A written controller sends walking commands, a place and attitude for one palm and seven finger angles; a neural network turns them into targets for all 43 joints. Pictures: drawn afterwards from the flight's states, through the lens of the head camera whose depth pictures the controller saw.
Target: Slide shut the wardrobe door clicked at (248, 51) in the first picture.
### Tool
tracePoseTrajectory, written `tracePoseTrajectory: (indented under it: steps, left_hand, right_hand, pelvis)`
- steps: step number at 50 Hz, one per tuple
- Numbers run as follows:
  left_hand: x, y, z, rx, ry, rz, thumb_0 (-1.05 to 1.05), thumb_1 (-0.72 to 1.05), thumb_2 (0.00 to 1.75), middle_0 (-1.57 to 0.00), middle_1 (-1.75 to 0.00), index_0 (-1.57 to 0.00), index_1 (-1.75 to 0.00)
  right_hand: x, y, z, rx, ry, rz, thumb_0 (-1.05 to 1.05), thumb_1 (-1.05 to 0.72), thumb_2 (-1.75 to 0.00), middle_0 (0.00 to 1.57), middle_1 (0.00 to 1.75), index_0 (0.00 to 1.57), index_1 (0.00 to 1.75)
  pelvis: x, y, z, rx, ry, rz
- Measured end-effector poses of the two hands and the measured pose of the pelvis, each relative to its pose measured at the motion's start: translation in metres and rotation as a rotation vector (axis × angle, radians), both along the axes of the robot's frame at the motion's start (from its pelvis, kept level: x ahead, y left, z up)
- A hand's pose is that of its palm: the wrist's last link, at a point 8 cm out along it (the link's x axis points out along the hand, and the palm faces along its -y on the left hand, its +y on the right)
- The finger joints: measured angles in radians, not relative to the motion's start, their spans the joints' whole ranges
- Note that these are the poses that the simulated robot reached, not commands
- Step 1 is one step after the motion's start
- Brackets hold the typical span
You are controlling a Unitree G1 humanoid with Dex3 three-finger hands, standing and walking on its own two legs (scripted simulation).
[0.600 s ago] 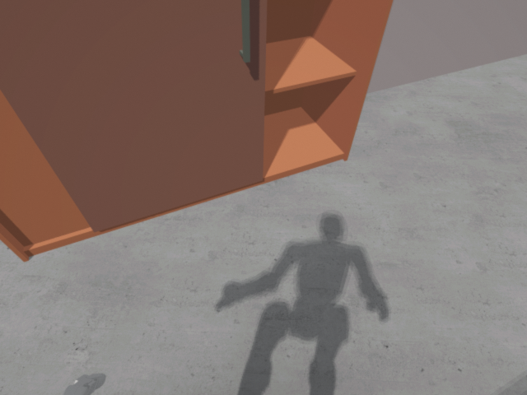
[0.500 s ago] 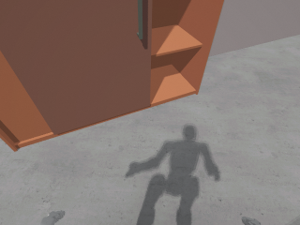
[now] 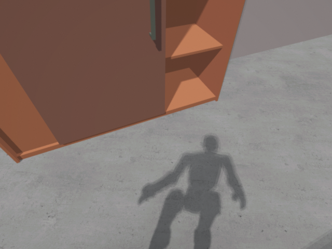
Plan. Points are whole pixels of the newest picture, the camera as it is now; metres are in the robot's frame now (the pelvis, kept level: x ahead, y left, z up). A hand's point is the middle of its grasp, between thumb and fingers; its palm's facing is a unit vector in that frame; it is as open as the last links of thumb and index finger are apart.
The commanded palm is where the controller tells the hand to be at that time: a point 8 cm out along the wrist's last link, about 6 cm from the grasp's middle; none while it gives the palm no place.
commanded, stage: stand and wait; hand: left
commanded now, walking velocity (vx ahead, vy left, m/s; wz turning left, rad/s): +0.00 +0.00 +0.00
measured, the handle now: (150, 6) +1.17 +0.15 +0.11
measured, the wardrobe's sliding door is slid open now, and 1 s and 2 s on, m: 0.52 0.52 0.52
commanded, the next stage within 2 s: look at it before walking up in 0.22 s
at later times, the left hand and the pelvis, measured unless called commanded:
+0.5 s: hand out of the picture +0.07 +0.24 -0.15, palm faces -0.04 -0.94 -0.34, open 7.3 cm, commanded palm none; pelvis -0.02 +0.00 +0.00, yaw +0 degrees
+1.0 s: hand out of the picture +0.06 +0.25 -0.15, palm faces -0.04 -0.94 -0.34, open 7.3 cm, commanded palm none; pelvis -0.01 +0.00 +0.00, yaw -1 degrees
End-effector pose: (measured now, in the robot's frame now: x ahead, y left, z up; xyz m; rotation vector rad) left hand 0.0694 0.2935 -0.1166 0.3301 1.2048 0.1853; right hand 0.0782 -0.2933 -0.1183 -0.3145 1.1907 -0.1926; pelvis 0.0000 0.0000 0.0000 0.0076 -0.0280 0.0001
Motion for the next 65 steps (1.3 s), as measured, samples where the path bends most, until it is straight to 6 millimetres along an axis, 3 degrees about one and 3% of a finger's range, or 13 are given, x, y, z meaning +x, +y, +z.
tracePoseTrajectory:
  steps: [14,36,50,55,60,65]
  left_hand:
    - [-0.002,-0.003,0.003,-0.002,-0.018,-0.011,0.00,0.91,0.89,-0.20,-0.30,-0.21,-0.30]
    - [-0.013,-0.003,0.001,-0.011,0.003,-0.009,0.00,0.91,0.89,-0.20,-0.30,-0.21,-0.30]
    - [-0.015,-0.001,0.000,-0.009,0.015,0.001,0.00,0.91,0.89,-0.20,-0.30,-0.21,-0.30]
    - [-0.021,-0.012,-0.011,-0.039,0.061,-0.001,0.00,0.91,0.89,-0.20,-0.30,-0.20,-0.30]
    - [-0.024,-0.034,-0.022,-0.080,0.141,-0.022,0.00,0.91,0.89,-0.20,-0.30,-0.20,-0.30]
    - [0.005,-0.070,-0.024,-0.100,0.166,-0.070,0.00,0.91,0.89,-0.20,-0.30,-0.20,-0.30]
  right_hand:
    - [-0.024,-0.002,-0.001,0.008,0.023,-0.019,0.01,-0.90,-0.89,0.20,0.30,0.20,0.30]
    - [-0.030,0.000,0.001,0.006,0.027,-0.022,0.01,-0.90,-0.89,0.20,0.30,0.20,0.30]
    - [-0.024,0.003,0.001,0.006,0.021,-0.018,0.01,-0.90,-0.89,0.20,0.30,0.20,0.30]
    - [-0.029,0.014,-0.008,0.039,0.022,-0.052,0.01,-0.90,-0.89,0.20,0.30,0.20,0.30]
    - [-0.049,0.023,-0.023,0.094,0.043,-0.141,0.01,-0.90,-0.89,0.20,0.30,0.20,0.30]
    - [-0.077,0.015,-0.042,0.140,0.119,-0.241,0.01,-0.90,-0.89,0.20,0.30,0.20,0.30]
  pelvis:
    - [-0.011,-0.002,0.002,-0.001,-0.006,-0.004]
    - [-0.016,-0.001,0.003,-0.002,-0.002,-0.008]
    - [-0.013,0.001,0.004,-0.003,-0.001,-0.012]
    - [-0.004,0.001,-0.001,-0.001,0.004,-0.053]
    - [0.014,-0.007,-0.008,0.015,0.014,-0.118]
    - [0.036,-0.028,-0.015,0.017,0.012,-0.178]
